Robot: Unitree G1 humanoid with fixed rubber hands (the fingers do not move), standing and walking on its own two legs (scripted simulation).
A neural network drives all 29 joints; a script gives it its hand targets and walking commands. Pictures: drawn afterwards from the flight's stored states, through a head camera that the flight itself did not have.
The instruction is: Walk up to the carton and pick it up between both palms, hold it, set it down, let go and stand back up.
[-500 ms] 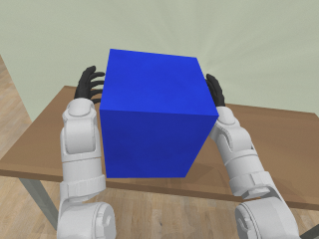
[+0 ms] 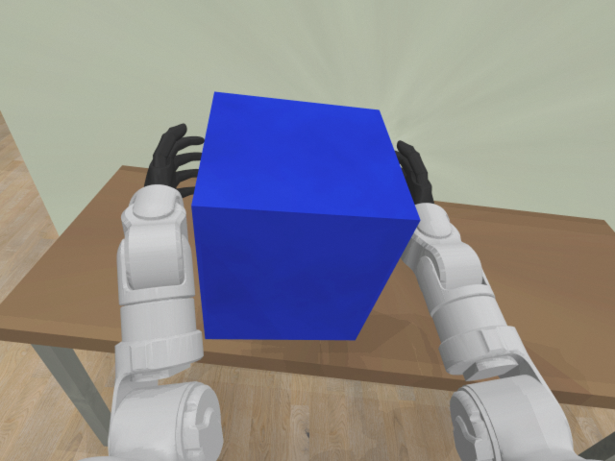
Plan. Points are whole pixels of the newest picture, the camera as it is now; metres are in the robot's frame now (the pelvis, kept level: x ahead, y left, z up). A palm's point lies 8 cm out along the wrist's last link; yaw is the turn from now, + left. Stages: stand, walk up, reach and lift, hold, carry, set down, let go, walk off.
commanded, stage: hold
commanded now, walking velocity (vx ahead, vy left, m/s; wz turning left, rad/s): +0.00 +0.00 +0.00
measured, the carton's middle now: (290, 226) +0.37 +0.02 +0.16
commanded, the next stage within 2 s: none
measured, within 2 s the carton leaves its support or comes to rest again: neither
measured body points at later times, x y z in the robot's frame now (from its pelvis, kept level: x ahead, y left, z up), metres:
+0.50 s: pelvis +0.00 +0.00 +0.00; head -0.06 +0.04 +0.44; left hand +0.36 +0.17 +0.22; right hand +0.37 -0.13 +0.21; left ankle +0.04 +0.11 -0.75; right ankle -0.02 -0.09 -0.75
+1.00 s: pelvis +0.00 +0.00 +0.00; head -0.06 +0.04 +0.44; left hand +0.37 +0.17 +0.22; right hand +0.37 -0.14 +0.21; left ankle +0.04 +0.11 -0.75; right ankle -0.02 -0.09 -0.75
